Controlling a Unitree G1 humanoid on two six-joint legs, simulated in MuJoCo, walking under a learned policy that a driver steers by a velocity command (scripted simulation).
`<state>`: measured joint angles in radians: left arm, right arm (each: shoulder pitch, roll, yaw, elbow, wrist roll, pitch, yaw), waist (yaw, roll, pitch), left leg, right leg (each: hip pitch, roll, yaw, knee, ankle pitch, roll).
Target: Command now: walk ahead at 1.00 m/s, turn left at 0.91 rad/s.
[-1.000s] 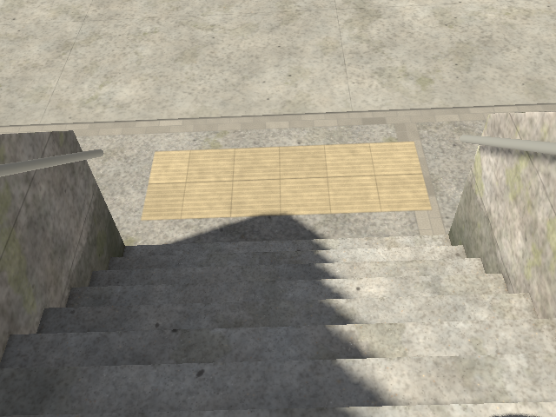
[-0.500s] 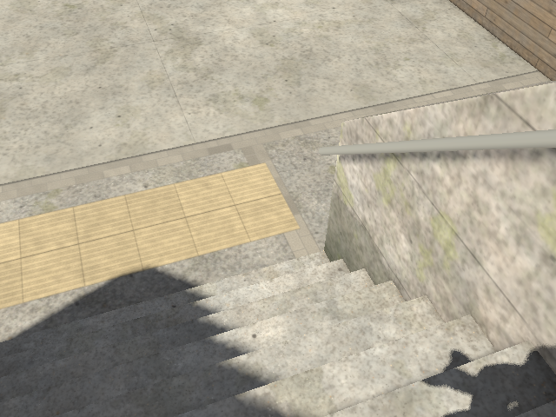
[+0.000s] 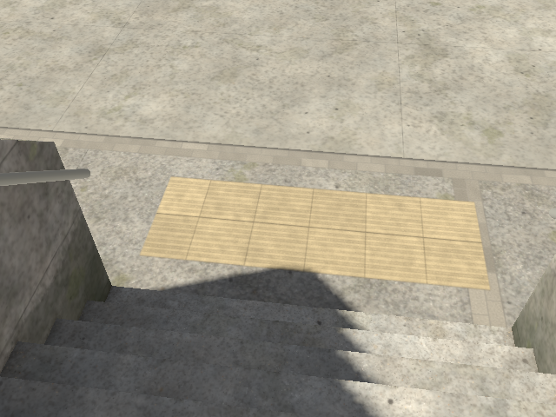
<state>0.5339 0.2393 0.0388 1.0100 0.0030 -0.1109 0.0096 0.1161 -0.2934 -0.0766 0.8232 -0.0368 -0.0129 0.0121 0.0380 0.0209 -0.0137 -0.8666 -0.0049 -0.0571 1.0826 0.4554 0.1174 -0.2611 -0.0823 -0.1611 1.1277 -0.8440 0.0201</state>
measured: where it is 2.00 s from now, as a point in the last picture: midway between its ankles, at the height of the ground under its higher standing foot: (322, 378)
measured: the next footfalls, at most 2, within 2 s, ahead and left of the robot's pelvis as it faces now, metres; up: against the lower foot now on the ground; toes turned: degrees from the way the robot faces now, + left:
left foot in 0.12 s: +0.16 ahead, +0.08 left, -0.20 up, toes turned +8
right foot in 0.52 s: +0.42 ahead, -0.07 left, -0.41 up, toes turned -1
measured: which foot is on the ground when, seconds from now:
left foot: up 0.00-0.10, down 0.12-0.50, up 0.52-0.90, down 0.92-1.00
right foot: down 0.00-0.12, up 0.14-0.50, down 0.52-0.92, up 0.94-1.00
